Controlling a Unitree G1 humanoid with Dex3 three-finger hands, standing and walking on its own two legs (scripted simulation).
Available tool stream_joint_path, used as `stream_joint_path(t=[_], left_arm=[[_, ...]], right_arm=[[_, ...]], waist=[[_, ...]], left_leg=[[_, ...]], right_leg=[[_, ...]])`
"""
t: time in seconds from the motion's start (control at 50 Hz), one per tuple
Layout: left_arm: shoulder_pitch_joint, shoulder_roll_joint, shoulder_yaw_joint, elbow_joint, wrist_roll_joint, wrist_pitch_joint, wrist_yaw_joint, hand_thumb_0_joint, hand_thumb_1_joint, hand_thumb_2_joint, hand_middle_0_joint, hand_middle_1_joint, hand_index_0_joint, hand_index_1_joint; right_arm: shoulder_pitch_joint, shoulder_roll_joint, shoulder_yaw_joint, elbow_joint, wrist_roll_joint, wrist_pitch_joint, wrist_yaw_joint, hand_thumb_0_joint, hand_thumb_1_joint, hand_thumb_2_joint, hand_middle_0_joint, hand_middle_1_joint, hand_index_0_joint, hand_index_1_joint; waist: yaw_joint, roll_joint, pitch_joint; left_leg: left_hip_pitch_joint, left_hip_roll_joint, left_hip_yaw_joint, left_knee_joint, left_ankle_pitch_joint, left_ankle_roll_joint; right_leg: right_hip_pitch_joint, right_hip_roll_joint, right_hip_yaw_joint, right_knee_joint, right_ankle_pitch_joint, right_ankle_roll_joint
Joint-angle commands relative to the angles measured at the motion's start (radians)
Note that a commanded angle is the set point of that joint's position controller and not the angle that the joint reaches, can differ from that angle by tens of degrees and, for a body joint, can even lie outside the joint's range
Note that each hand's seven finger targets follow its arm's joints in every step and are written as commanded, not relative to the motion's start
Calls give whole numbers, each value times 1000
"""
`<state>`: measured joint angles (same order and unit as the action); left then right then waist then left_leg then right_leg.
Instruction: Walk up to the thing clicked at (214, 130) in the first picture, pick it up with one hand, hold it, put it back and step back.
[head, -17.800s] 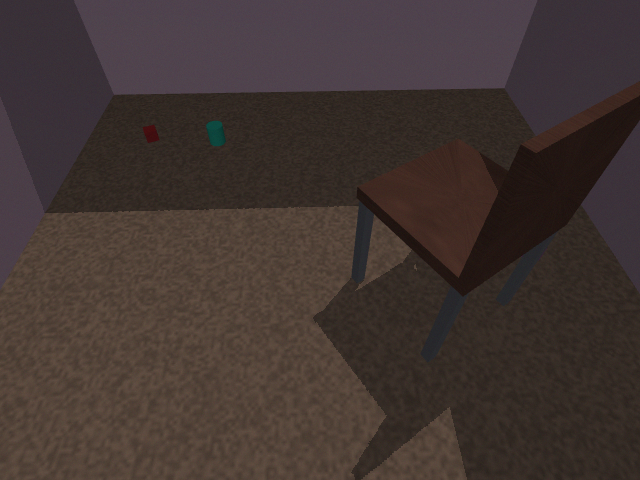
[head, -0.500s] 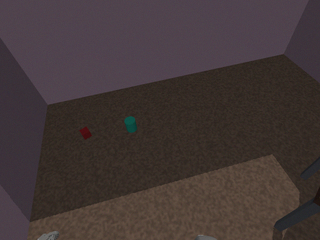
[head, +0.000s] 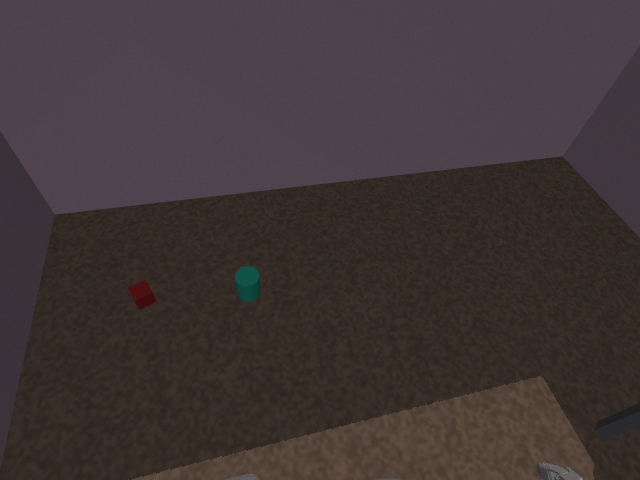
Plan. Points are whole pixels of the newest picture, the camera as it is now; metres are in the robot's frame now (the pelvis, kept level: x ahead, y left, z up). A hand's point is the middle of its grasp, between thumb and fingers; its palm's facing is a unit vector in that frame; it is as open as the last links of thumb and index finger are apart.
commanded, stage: walk up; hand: left
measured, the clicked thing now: (248, 284) +0.82 +0.20 -0.71
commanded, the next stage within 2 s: none
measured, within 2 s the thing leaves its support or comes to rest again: neither
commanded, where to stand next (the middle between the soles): +0.40 -0.02 m, yaw +0 degrees
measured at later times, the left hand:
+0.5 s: hand (159, 378) +0.28 +0.23 -0.12, palm faces -0.07 -0.92 -0.39, open 7.4 cm
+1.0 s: hand (146, 345) +0.34 +0.28 -0.16, palm faces -0.07 -0.95 -0.31, open 7.4 cm
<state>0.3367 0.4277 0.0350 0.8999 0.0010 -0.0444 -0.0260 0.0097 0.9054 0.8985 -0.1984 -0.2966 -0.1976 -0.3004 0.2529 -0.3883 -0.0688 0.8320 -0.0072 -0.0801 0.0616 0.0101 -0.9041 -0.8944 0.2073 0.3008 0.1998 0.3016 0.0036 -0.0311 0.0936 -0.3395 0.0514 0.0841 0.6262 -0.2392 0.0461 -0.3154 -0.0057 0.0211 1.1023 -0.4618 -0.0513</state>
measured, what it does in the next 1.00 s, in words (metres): walks ahead: right foot, then left foot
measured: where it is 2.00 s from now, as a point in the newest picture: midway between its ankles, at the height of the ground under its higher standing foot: (308, 435)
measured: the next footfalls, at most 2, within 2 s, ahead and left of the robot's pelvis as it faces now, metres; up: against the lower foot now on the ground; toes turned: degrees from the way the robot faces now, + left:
right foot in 0.40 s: +0.26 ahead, -0.15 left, +0.00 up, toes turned -5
left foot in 0.82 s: +0.39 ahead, +0.11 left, +0.00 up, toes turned +0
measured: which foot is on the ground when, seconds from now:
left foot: down 0.00-0.44, up 0.46-0.80, down 0.82-1.00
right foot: up 0.00-0.38, down 0.40-0.84, up 0.86-1.00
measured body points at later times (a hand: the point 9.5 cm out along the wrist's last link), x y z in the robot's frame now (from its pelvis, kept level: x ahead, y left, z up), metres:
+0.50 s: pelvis +0.17 -0.03 +0.00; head +0.19 -0.05 +0.45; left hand +0.28 +0.28 -0.09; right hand +0.18 -0.34 -0.13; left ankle +0.09 +0.09 -0.68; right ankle +0.22 -0.15 -0.73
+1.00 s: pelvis +0.29 +0.01 +0.01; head +0.31 +0.06 +0.45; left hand +0.35 +0.33 -0.14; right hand +0.35 -0.31 -0.08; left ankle +0.36 +0.11 -0.73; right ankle +0.28 -0.14 -0.66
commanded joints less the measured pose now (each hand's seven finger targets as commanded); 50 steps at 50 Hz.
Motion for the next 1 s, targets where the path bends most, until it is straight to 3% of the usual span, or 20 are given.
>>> stream_joint_path(t=[0.0,0.08,0.2,0.26,0.36,0.38,0.4,0.42,0.44,0.46,0.52,0.56,0.68,0.74,0.78,0.8,0.82,0.86,0.92,0.98], left_arm=[[74,191,60,-58,-15,-22,0,0,900,900,-200,-300,-200,-300],[53,163,58,-63,-3,-6,-16,0,900,900,-200,-300,-200,-300],[-100,152,64,-103,12,-6,-38,0,900,900,-200,-300,-200,-300],[-141,140,62,-111,13,-16,-43,0,900,900,-200,-300,-200,-300],[-45,161,78,-73,18,-41,-26,0,900,900,-200,-300,-200,-300],[46,198,94,-49,18,-50,-14,0,900,900,-200,-300,-200,-300],[118,277,120,-49,24,-60,-3,0,900,900,-200,-300,-200,-300],[105,312,119,-69,12,-60,2,0,900,900,-200,-300,-200,-300],[80,320,119,-67,0,-53,2,0,900,900,-200,-300,-200,-300],[69,280,112,-77,-11,-47,6,0,900,900,-200,-300,-200,-300],[-15,223,86,-97,-15,-48,15,0,900,900,-200,-300,-200,-300],[-48,223,83,-114,-4,-50,12,0,900,900,-200,-300,-200,-300],[-44,230,90,-154,17,-43,-7,0,900,900,-200,-300,-200,-300],[-78,230,78,-156,10,-27,-5,0,900,900,-200,-300,-200,-300],[-79,171,53,-158,8,-14,1,0,900,900,-200,-300,-200,-300],[-25,108,32,-160,0,-11,3,0,900,900,-200,-300,-200,-300],[23,82,28,-154,-6,-4,4,0,900,900,-200,-300,-200,-300],[33,210,59,-102,7,19,27,0,900,900,-200,-300,-200,-300],[19,195,61,-72,4,25,19,0,900,900,-200,-300,-200,-300],[46,167,56,-39,3,38,14,0,900,900,-200,-300,-200,-300]], right_arm=[[91,-254,-59,-44,18,-29,-38,0,-900,-900,200,300,200,300],[86,-258,-63,-70,11,-34,-40,0,-900,-900,200,300,200,300],[114,-275,-68,-64,5,-29,-37,0,-900,-900,200,300,200,300],[108,-267,-65,-71,0,-22,-33,0,-900,-900,200,300,200,300],[103,-251,-54,-91,3,-6,-37,0,-900,-900,200,300,200,300],[128,-205,-36,-93,5,-7,-36,0,-900,-900,200,300,200,300],[180,-141,-13,-112,10,-10,-36,0,-900,-900,200,300,200,300],[182,-164,-14,-98,10,-1,-38,0,-900,-900,200,300,200,300],[138,-245,-35,-78,-1,8,-51,0,-900,-900,200,300,200,300],[116,-259,-39,-66,-1,4,-53,0,-900,-900,200,300,200,300],[147,-209,-31,-33,18,16,-40,0,-900,-900,200,300,200,300],[157,-199,-34,-29,9,24,-28,0,-900,-900,200,300,200,300],[65,-191,-47,-33,-5,12,-10,0,-900,-900,200,300,200,300],[89,-179,-49,-5,-9,-6,-25,0,-900,-900,200,300,200,300],[191,-205,-60,41,-14,-19,-48,0,-900,-900,200,300,200,300],[228,-268,-74,42,-20,-26,-57,0,-900,-900,200,300,200,300],[206,-340,-85,10,-27,-30,-58,0,-900,-900,200,300,200,300],[140,-346,-91,-14,3,-18,-58,0,-900,-900,200,300,200,300],[77,-270,-56,-32,0,-21,-68,0,-900,-900,200,300,200,300],[58,-259,-48,-31,1,-20,-72,0,-900,-900,200,300,200,300]], waist=[[-7,157,-32],[-10,173,-33],[-42,149,24],[-48,137,13],[19,60,-63],[59,-55,-141],[72,-253,-231],[74,-249,-177],[78,-187,-139],[72,-125,-100],[9,-106,-48],[-8,-137,-37],[28,-160,7],[-8,-100,-30],[-66,38,-110],[-74,254,-155],[-40,338,-124],[-29,202,-70],[-4,160,-41],[5,197,-61]], left_leg=[[188,215,-257,-345,269,59],[215,214,-189,-380,200,148],[211,205,-155,-418,66,150],[213,191,-119,-364,125,149],[125,177,-100,-113,242,108],[91,105,-44,90,250,80],[-60,24,6,349,30,31],[-264,-84,-23,441,-287,-4],[-283,-27,-89,503,-323,-1],[-289,-12,-127,525,-301,-8],[-184,10,-142,450,-186,-17],[-139,4,-112,397,-111,-26],[-76,37,-50,87,-2,-60],[95,7,-31,-35,91,-50],[288,-25,-38,-115,109,-23],[330,109,-206,-234,66,12],[361,303,-580,-318,20,89],[237,383,-663,-350,-88,218],[162,234,-339,-322,146,110],[126,194,-239,-322,189,109]], right_leg=[[-206,-57,96,-6,139,9],[-231,-70,40,-113,211,45],[-244,-95,-6,-321,283,51],[-169,-86,-39,-463,316,38],[156,-24,-69,-605,284,4],[293,-32,-35,-652,262,-14],[442,-241,271,-711,195,-79],[486,-398,565,-814,191,-172],[427,-439,613,-792,232,-246],[373,-409,518,-786,372,-255],[209,-264,195,-771,539,-168],[123,-215,113,-790,496,-167],[25,-217,74,-846,132,-179],[-33,-232,51,-712,245,-158],[-86,-179,6,-469,343,-99],[-114,-91,-74,-249,232,-45],[-291,48,-48,-99,-65,2],[-266,-29,37,31,-108,-5],[-208,-56,98,-44,24,4],[-140,-40,46,-91,104,33]])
